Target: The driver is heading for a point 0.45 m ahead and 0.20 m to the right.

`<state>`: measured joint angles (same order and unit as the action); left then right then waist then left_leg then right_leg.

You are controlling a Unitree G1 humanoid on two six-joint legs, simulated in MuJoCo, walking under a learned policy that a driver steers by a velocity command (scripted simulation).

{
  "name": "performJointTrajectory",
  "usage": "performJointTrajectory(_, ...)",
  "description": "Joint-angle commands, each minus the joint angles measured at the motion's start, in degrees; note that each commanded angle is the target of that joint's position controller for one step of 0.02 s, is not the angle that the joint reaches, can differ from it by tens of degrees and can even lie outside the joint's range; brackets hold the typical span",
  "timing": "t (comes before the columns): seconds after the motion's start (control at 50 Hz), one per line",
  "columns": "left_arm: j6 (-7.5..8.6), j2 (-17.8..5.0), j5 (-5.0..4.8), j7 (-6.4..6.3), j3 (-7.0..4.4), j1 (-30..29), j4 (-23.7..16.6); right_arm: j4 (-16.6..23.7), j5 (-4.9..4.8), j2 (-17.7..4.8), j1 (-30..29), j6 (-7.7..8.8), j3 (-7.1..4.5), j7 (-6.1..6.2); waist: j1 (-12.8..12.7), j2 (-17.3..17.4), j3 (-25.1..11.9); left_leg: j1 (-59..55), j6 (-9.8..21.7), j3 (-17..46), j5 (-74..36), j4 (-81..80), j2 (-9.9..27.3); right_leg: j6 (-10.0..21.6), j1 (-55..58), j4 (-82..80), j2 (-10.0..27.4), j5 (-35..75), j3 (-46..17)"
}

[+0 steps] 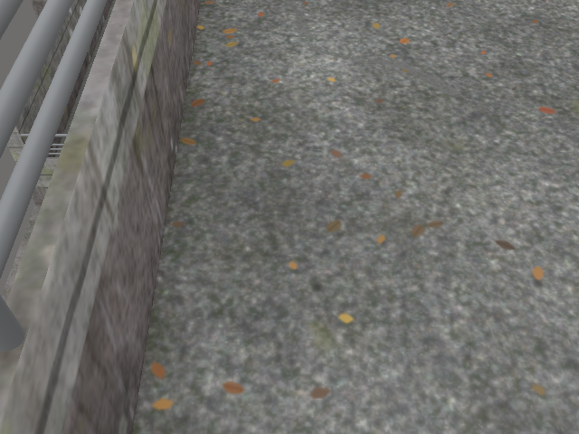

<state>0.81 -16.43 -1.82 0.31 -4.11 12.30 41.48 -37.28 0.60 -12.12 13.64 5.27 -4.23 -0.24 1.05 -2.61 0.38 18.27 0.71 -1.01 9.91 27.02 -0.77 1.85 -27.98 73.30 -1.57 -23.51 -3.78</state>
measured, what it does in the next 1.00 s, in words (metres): walks ahead, turning right: right foot, then left foot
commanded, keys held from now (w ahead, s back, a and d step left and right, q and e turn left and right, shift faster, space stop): w+e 0.46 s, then no key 0.54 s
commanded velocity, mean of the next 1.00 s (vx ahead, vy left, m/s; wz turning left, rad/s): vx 0.34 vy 0.00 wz -0.40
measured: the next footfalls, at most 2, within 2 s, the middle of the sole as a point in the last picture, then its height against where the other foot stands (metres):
right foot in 0.38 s outside the picture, level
left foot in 0.82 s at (315, 404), level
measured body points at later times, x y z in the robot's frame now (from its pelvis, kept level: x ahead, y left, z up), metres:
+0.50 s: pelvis +0.24 -0.10 -0.01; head +0.27 -0.13 +0.44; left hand +0.45 +0.12 -0.10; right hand +0.29 -0.41 -0.12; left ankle +0.21 +0.08 -0.63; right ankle +0.27 -0.20 -0.74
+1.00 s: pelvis +0.41 -0.12 -0.01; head +0.44 -0.13 +0.44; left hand +0.62 +0.08 -0.13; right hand +0.49 -0.39 -0.12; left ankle +0.53 -0.05 -0.74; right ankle +0.31 -0.24 -0.73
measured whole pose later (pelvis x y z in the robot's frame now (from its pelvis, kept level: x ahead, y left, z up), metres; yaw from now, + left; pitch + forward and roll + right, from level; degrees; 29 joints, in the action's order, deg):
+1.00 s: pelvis +0.41 -0.12 -0.01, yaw -24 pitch +3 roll +0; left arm -2.0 -14.4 0.6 -2.2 -3.2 12.2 42.8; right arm -43.0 1.2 -10.1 5.6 0.9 0.2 -0.1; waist -0.9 -0.5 0.4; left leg 25.6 0.6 -0.1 8.6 31.0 0.0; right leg -3.3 -17.4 38.9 -0.1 -25.5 -4.7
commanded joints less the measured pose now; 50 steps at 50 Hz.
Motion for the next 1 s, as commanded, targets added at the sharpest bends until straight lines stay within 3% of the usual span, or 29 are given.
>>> performJointTrajectory(0.02,0.16,-2.97,-0.55,0.68,-0.9,-2.15,-4.66,1.97,-0.17,-5.53,1.48,0.67,-0.87,0.2,0.25,9.84,-0.34,-8.63,9.4,15.47,5.8,-15.22,14.86,-1.07,-13.52,1.35,5.55,4.26,-2.17)
performJointTrajectory(0.08,-0.89,-1.86,1.26,1.16,-0.37,-9.9,-8.36,-0.22,1.53,-8.31,3.99,0.66,-0.89,0.61,1.39,6.94,1.22,-8.47,10.74,11.39,0.42,-18.29,17.42,-1.72,-17.68,-3.24,5.9,9.46,-3.52)
performJointTrajectory(0.12,-0.21,-1.9,0.41,1.34,-0.53,-11.52,-8.01,-1.34,0.67,-9.06,4.91,0.34,-1.28,1.44,1.73,7.81,0.99,-11.89,9.15,6.89,-2.59,-19.01,16.83,-1.86,-20.1,-6.66,6.52,14.68,-2.96)
performJointTrajectory(0.14,-0.06,-4.28,-0.02,1.58,-1.87,-8.63,-7.14,-1.13,0.15,-9.39,4.34,0.2,-1.29,1.86,0.65,7.05,2.0,-12.46,7.82,4.94,-6.63,-19.18,15.16,-2.32,-18.75,-8.72,6.49,18.23,-5.11)
performJointTrajectory(0.18,-0.18,-3.1,-0.54,2.31,-1.74,-7.54,-6.37,-0.47,-1.8,-9.51,-0.09,-0.11,-1.47,2.15,-0.83,9.23,2.18,-14.56,6.68,-0.88,-13.89,-17.93,14.89,-2.76,-16.13,-17.25,8.46,24.28,-4.63)
performJointTrajectory(0.22,-0.22,-1.1,0.25,2.64,-0.93,-11.1,-6.91,-1.13,-2.42,-11.09,0.37,-0.37,-3.03,2.56,1.93,7.01,2.69,-16.19,5.34,-4.35,-15.7,-16.59,14.42,-3.24,-14.21,-25.48,8.28,27.31,0.04)
performJointTrajectory(0.24,-0.27,-0.41,1.26,2.95,-0.59,-12.75,-7.76,-2.0,-1.4,-12.21,2.0,-0.66,-3.2,2.6,3.1,6.66,2.65,-15.71,5.4,-5.79,-17.29,-15.99,15.21,-3.06,-11.67,-27.79,8.65,26.03,1.07)
performJointTrajectory(0.28,0.0,-1.61,1.08,3.66,-0.87,-13.9,-8.87,-3.76,-1.68,-12.77,4.09,-1.04,-3.52,1.69,4.42,7.99,1.47,-17.42,6.02,-8.16,-12.6,-15.05,16.29,-1.9,-7.71,-31.91,7.7,22.62,4.55)
performJointTrajectory(0.3,-0.33,-2.59,0.57,3.31,-1.6,-12.24,-9.66,-4.06,-3.31,-13.28,4.85,-0.93,-3.99,1.41,4.23,8.78,2.29,-17.79,6.55,-7.66,-19.33,-12.05,17.43,-1.12,-4.29,-33.58,5.58,19.05,6.54)
performJointTrajectory(0.34,-1.46,-5.71,0.98,2.03,-3.92,-4.77,-8.78,-3.77,-3.85,-14.31,2.77,-1.11,-4.26,0.55,-1.51,7.51,-2.25,-16.03,4.88,-10.25,-37.16,2.87,15.34,1.71,9.63,-38.15,-0.9,14.14,11.77)
performJointTrajectory(0.36,-2.14,-12.05,1.43,1.34,-6.65,6.24,-5.67,-2.22,-3.69,-12.14,0.43,-0.7,-3.11,0.48,-7.39,4.65,-9.72,-9.83,2.55,-11.49,-36.39,16.88,12.1,4.07,25.75,-40.77,-3.01,15.88,10.92)
performJointTrajectory(0.38,-2.48,-17.79,1.08,0.35,-7.78,13.9,-5.75,0.28,-0.46,-7.11,-0.1,-0.1,-1.23,0.24,-8.55,-8.22,-13.9,8.89,-0.79,-10.4,5.63,38.83,7.61,9.24,41.87,-40.24,10.02,21.43,-10.38)
performJointTrajectory(0.4,-0.3,-19.47,1.98,0.55,-6.44,11.27,-7.0,1.38,-0.62,-5.0,2.71,1.4,0.15,0.85,-5.3,-16.18,-22.69,26.25,-2.61,1.99,28.12,55.29,-1.58,22.15,51.55,-51.59,19.74,10.8,-40.38)
performJointTrajectory(0.42,1.34,-14.19,2.28,1.22,-5.22,11.23,-7.2,1.17,-3.09,-11.33,-0.08,2.67,-1.23,0.36,-8.16,-7.84,-19.55,31.25,-1.89,7.25,22.0,58.21,1.37,20.51,46.37,-57.09,20.21,0.39,-41.12)
performJointTrajectory(0.44,2.11,-11.75,1.93,1.23,-4.33,9.11,-5.79,1.31,-3.55,-11.14,-2.58,3.06,-0.93,0.31,-6.46,-5.93,-12.29,31.66,-0.38,6.4,16.21,53.77,3.85,17.91,39.39,-57.26,18.31,-0.16,-34.19)
performJointTrajectory(0.46,2.03,-9.18,2.16,0.84,-3.41,5.57,-6.24,0.62,-1.97,-10.28,-3.47,2.95,-0.55,1.02,-4.3,-0.85,-8.65,27.34,0.0,6.13,11.22,48.92,6.14,15.27,31.15,-56.39,15.86,5.63,-28.15)
performJointTrajectory(0.48,2.1,-7.01,3.14,0.71,-2.5,1.85,-7.0,0.52,-0.62,-10.95,-2.57,2.69,-0.85,1.72,-1.9,-0.99,-6.2,22.85,-0.1,5.74,8.65,45.27,7.39,13.57,23.13,-55.66,14.02,12.69,-23.53)
performJointTrajectory(0.5,2.02,-6.24,3.97,0.51,-2.03,-0.74,-7.92,0.09,-0.76,-11.1,-2.56,1.85,-0.8,1.7,-0.65,-1.72,-4.98,19.38,0.06,5.52,7.86,44.49,7.61,13.1,18.16,-56.21,13.24,20.49,-20.64)
performJointTrajectory(0.52,2.14,-5.53,3.33,0.25,-1.76,-1.64,-8.24,0.08,-0.37,-10.14,-1.97,0.74,-0.56,1.17,0.51,-1.16,-4.05,17.34,-0.75,4.75,7.85,42.34,7.48,12.9,14.01,-56.02,12.79,29.64,-17.32)
performJointTrajectory(0.58,2.44,-7.01,3.23,-0.93,-1.86,0.4,-6.52,-0.24,0.45,-7.67,-2.67,-0.82,0.65,1.03,0.62,0.25,-4.72,15.7,-2.67,3.07,2.51,35.13,5.92,12.39,11.33,-54.86,11.37,46.13,-10.07)
performJointTrajectory(0.66,2.07,-6.85,2.36,-1.98,-1.49,2.44,-4.34,0.43,0.91,-5.28,-8.02,-1.43,2.17,0.15,-1.49,-1.81,-5.36,13.78,-3.1,3.49,-9.98,19.44,4.6,9.39,13.11,-53.6,9.79,48.03,-5.43)
performJointTrajectory(0.72,1.65,-7.24,1.58,-1.69,-1.41,3.59,-2.48,0.79,0.13,-6.2,-11.11,-1.34,1.96,-0.6,-2.91,-2.7,-6.4,10.51,-2.2,3.57,-11.22,11.0,3.04,8.61,17.2,-51.28,10.92,47.8,-6.07)
performJointTrajectory(0.8,1.07,-5.87,1.37,-1.41,-0.82,2.87,-1.45,-0.35,0.75,-7.37,-8.34,-0.68,1.18,-1.09,-1.18,-1.76,-5.96,2.83,1.71,2.28,-16.89,-2.61,1.66,5.96,19.55,-43.86,9.34,41.95,-8.12)
performJointTrajectory(0.84,2.04,-3.6,3.14,-1.27,-0.33,10.77,-1.19,0.48,2.45,-10.7,-7.11,-0.51,0.86,-0.38,-5.2,6.85,-12.61,-15.85,8.85,11.57,-55.53,3.26,12.5,0.67,9.5,-36.0,2.38,23.78,-6.31)
performJointTrajectory(0.86,2.1,-2.57,2.93,-1.67,0.25,12.27,-0.06,-0.19,2.1,-6.17,-4.47,-1.33,1.78,-0.08,-3.01,12.01,-18.47,-21.41,14.76,16.27,-58.11,4.81,17.05,-2.3,6.74,-29.61,1.05,10.8,-5.15)
performJointTrajectory(0.88,1.18,-2.24,2.84,-1.86,0.28,11.29,-0.34,-1.77,0.93,-3.69,-2.2,-2.0,2.63,0.09,-2.35,14.9,-19.42,-21.48,16.45,20.97,-53.58,3.31,19.77,-4.08,5.38,-26.46,1.11,-3.37,-4.29)
performJointTrajectory(0.92,-1.57,-4.02,2.34,-2.36,-0.52,4.52,-2.05,-2.65,0.51,-3.59,-4.18,-2.95,3.27,-0.12,-1.6,11.98,-13.86,-14.87,15.37,24.87,-35.27,-1.11,19.99,-5.69,1.84,-22.89,2.13,-14.35,-4.31)
performJointTrajectory(0.96,-3.49,-2.92,2.21,-2.89,-0.69,6.13,-1.03,-2.13,0.82,-7.36,-9.08,-3.63,2.04,0.3,-3.45,10.74,-9.92,-7.6,11.23,20.94,-17.8,-4.92,16.75,-6.11,5.14,-30.43,3.56,-6.62,-2.51)
performJointTrajectory(1.0,-3.56,0.03,2.66,-3.0,-0.12,9.36,1.73,-2.03,0.2,-6.64,-12.81,-4.84,2.19,0.96,-5.54,10.54,-8.7,-0.44,6.54,13.38,-3.07,-5.32,10.61,-5.16,16.09,-45.0,2.14,8.97,0.8)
